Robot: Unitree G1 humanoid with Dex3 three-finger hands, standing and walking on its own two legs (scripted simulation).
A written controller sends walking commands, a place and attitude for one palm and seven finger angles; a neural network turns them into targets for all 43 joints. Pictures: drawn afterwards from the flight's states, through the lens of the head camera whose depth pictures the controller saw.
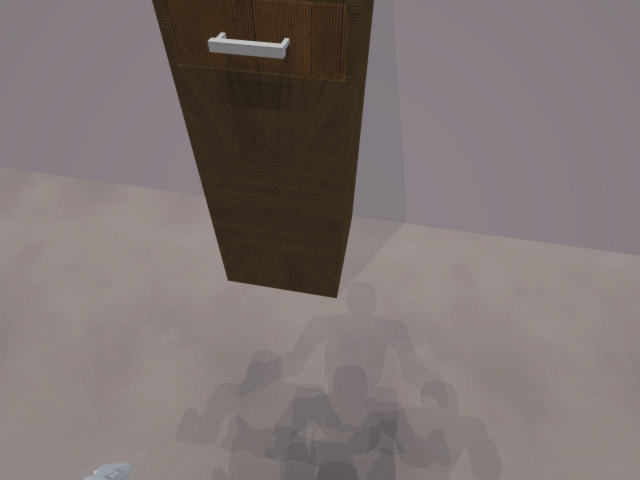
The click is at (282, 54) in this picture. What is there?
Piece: drawer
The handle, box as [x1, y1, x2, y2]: [207, 32, 289, 58]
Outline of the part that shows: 207,41 209,51 282,58 284,56 285,48 289,42 288,38 284,38 280,44 226,39 225,33 222,32 215,38 211,37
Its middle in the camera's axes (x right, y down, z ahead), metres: -0.15 -0.41 +0.81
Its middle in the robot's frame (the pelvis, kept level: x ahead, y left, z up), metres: +0.89 +0.20 +0.16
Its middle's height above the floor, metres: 0.93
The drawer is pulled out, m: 0.00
